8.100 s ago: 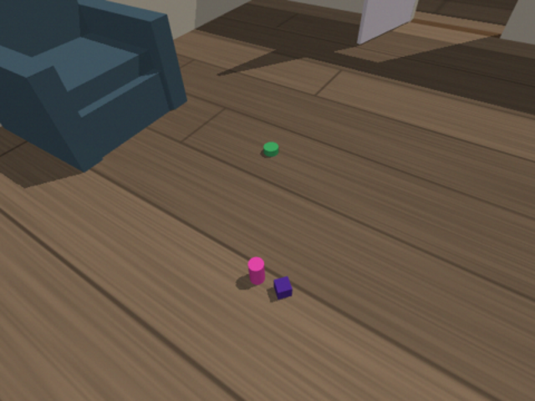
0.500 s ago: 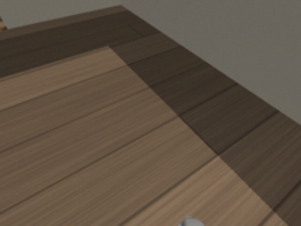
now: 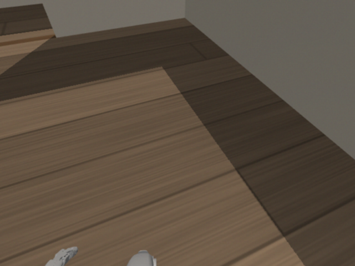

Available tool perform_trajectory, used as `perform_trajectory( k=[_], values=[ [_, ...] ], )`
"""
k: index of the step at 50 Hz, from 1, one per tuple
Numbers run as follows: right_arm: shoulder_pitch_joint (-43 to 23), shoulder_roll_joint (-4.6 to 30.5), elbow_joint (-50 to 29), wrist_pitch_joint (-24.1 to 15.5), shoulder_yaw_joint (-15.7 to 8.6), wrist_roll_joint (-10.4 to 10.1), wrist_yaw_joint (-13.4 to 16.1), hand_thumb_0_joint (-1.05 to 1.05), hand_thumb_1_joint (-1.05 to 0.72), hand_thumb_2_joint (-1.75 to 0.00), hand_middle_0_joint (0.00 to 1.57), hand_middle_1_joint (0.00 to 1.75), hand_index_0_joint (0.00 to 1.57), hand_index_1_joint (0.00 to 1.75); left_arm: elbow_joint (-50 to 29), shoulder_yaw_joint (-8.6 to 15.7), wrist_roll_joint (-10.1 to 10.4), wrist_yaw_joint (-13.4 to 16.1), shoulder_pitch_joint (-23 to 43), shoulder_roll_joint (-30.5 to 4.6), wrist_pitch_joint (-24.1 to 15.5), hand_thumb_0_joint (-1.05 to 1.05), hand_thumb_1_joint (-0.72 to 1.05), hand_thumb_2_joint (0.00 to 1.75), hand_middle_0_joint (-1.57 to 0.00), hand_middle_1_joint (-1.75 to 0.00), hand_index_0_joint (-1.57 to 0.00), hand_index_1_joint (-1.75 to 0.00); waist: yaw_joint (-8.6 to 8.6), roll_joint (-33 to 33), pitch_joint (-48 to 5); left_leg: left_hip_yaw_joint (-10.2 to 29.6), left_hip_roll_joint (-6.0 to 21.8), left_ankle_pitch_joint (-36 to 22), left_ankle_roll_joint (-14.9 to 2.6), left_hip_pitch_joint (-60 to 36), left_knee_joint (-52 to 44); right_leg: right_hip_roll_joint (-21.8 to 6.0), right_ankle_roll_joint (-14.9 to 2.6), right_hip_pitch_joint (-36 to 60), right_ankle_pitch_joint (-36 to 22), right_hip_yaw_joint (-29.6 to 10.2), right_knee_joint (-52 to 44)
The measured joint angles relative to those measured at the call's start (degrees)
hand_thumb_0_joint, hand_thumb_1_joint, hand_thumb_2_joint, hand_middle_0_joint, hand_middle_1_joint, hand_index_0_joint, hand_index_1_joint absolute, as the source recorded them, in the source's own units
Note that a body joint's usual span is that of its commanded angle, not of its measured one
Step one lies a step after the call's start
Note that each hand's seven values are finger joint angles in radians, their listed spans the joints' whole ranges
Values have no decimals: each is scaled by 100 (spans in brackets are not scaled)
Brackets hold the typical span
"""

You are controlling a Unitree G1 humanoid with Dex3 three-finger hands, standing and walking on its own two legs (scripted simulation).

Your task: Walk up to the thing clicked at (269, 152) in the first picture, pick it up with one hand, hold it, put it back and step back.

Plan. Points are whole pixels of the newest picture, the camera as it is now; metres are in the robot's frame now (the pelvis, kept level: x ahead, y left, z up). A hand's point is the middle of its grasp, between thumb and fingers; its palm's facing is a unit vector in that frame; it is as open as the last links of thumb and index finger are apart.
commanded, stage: walk up
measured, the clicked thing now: out of the picture +0.25 +1.49 -0.75
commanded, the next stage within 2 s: none
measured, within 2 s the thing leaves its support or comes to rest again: neither
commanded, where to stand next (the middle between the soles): +0.24 -0.02 m, yaw +80 degrees
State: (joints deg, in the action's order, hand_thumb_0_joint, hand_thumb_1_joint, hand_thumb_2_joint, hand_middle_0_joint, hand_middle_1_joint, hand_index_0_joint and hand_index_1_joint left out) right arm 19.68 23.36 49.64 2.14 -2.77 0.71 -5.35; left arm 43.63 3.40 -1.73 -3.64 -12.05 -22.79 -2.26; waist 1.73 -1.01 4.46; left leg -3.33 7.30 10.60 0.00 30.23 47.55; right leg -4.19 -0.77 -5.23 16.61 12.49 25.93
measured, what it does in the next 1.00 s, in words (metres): walks ahead, turning left: left foot, then right foot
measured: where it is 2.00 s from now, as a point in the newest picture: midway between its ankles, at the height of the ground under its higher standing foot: outside the picture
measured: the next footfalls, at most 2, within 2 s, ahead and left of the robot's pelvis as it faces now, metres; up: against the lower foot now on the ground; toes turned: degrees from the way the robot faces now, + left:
left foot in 0.12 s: +0.18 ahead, +0.14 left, +0.00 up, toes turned +11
right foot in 0.56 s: +0.39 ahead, -0.11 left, +0.00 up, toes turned +27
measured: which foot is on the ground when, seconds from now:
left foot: up 0.00-0.10, down 0.12-0.58, up 0.60-1.00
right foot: down 0.00-0.14, up 0.16-0.54, down 0.56-1.00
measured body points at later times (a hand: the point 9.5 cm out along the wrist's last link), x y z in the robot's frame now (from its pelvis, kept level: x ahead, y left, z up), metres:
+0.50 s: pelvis +0.19 -0.03 -0.02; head +0.23 +0.02 +0.43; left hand +0.24 +0.33 -0.12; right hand +0.30 -0.33 -0.10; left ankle +0.14 +0.13 -0.74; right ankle +0.34 -0.14 -0.70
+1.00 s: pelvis +0.20 -0.11 -0.03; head +0.22 -0.08 +0.42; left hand +0.00 +0.18 -0.12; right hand +0.52 -0.26 -0.12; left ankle +0.11 -0.01 -0.72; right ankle +0.35 -0.13 -0.74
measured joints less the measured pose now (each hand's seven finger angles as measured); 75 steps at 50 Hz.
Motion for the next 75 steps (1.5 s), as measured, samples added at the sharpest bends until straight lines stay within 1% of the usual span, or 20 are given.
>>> perform_trajectory(
  k=[3,6,8,10,13,19,23,28,30,33,37,41,48,52,54,57,61,69,73,75],
  values=[
    [7,76,-73,-63,-70,-5,-3,0,-91,-90,20,30,21,30,-40,52,-65,-48,27,-130,111,1,90,90,-21,-30,-21,-30,10,-196,-59,-205,-5,-251,-50,-169,-512,-93,86,105,439,171,332],
    [191,250,-271,-203,-182,0,86,0,-91,-90,20,30,21,30,-28,123,-127,-70,-59,-271,273,1,90,90,-21,-30,-21,-30,-38,-384,-293,-354,-211,317,-189,-666,-799,-314,44,-76,1233,195,1279],
    [174,228,-359,-302,-271,69,272,0,-91,-90,20,30,21,30,42,190,-98,-42,18,-389,400,1,90,90,-21,-30,-21,-30,-206,-724,-219,-410,-525,761,-220,-622,-362,-511,-74,-562,1569,-361,2629],
    [212,180,-436,-367,-243,60,401,0,-91,-90,20,30,20,30,67,143,-61,-20,204,-392,480,1,91,90,-20,-30,-20,-30,-374,-753,-11,-240,-637,882,-257,-637,-170,-125,-46,-1143,1655,-921,3785],
    [376,1,-464,-439,-57,4,517,0,-91,-90,20,30,20,30,-25,-7,-14,-43,486,-362,408,1,91,90,-20,-30,-20,-30,-516,-763,300,103,-798,676,-234,-990,-674,147,-22,-1953,1454,-1244,4357],
    [767,-227,-486,-479,188,-39,672,0,-90,-90,21,30,21,30,-319,-40,89,-102,630,-288,511,1,91,90,-20,-30,-20,-30,-508,-629,401,754,-908,493,-51,-1544,-1459,-38,7,-2909,285,-1607,3678],
    [748,-262,-537,-442,194,54,726,0,-90,-90,21,30,21,30,-360,67,157,45,746,-303,587,1,91,90,-21,-30,-20,-30,-421,-505,383,1231,-930,642,113,-1482,-1346,-23,-57,-2983,-43,-1702,3041],
    [352,49,-789,-270,57,79,775,0,-90,-90,21,30,21,30,-313,84,250,180,804,-258,464,1,91,90,-20,-30,-20,-30,-320,-244,391,1757,-1070,1098,370,-1062,-608,201,-125,-2250,-499,-1628,1408],
    [-81,299,-787,-157,-73,27,826,0,-90,-90,21,30,21,30,-221,59,206,246,818,-55,396,1,91,90,-20,-30,-20,-30,-285,172,561,1828,-970,1431,187,-750,103,322,79,-2237,-344,-1380,1557],
    [-480,407,-797,-86,-187,23,902,0,-91,-90,20,30,21,30,-133,-71,127,208,841,128,459,1,91,90,-20,-30,-20,-30,-297,266,689,1088,-1054,2059,62,-205,1311,-6,77,-2161,-221,-1072,1724],
    [-686,475,-843,-40,-210,42,708,0,-91,-90,20,30,20,30,-43,-126,74,201,689,238,424,1,90,90,-21,-30,-20,-30,-74,211,618,554,-983,1707,20,65,2100,-269,-42,-2008,-332,-843,1472],
    [-680,405,-814,30,-188,122,492,0,-91,-90,20,30,20,30,25,-51,69,229,430,122,344,1,90,90,-21,-30,-21,-30,32,169,463,604,-764,1363,67,-84,1676,-346,-143,-1886,-414,-431,1246],
    [-541,312,-515,109,-212,187,286,0,-91,-90,20,30,21,30,108,46,52,211,12,-250,277,1,90,90,-21,-30,-21,-30,114,45,280,340,-521,1565,49,-605,464,-700,-126,-1794,-329,281,1358],
    [-385,272,-458,74,-248,78,209,0,-91,-90,20,30,21,30,201,123,10,210,-123,-473,365,1,90,90,-21,-30,-21,-30,108,-85,96,122,-642,1422,-97,-1111,-397,-1023,-31,-1990,-142,513,1727],
    [-331,170,-433,37,-243,106,234,0,-91,-90,20,30,21,30,295,178,39,241,-170,-566,435,1,90,90,-21,-30,-21,-30,125,-324,137,75,-869,1229,-134,-1179,-423,-1168,29,-2122,572,233,2159],
    [-107,122,-451,5,-164,152,297,0,-91,-90,20,30,21,30,491,136,75,276,-259,-498,518,1,91,90,-20,-30,-20,-30,-148,-193,-51,439,-953,1151,-282,-1094,-457,-619,171,-2363,1216,-477,2859],
    [-1,45,-372,8,-64,94,411,0,-90,-90,21,30,21,30,438,102,140,259,-240,-442,382,1,91,90,-20,-30,-20,-30,-210,-220,-34,736,-1149,814,-236,-1146,-861,-292,117,-2541,797,-959,3193],
    [-135,105,-561,-174,-67,84,506,0,-90,-90,21,30,21,30,424,18,85,318,-174,-237,289,1,91,90,-21,-30,-20,-30,-222,2,-3,1154,-1402,805,-201,-884,-715,209,-43,-1936,956,-1164,2262],
    [-351,183,-539,-154,-72,-21,582,0,-90,-90,21,30,21,30,336,-37,8,375,-122,-29,68,1,91,90,-21,-30,-20,-30,-106,396,110,1398,-1307,1040,-173,-677,-126,485,-52,-1458,325,-965,1434],
    [-431,85,-462,-147,-24,-4,642,0,-90,-90,20,30,21,30,290,-83,-13,335,-135,-10,26,1,90,90,-21,-30,-20,-30,-38,293,100,1045,-1344,1626,-170,-454,508,327,-68,-1377,383,-912,1426]
  ],
)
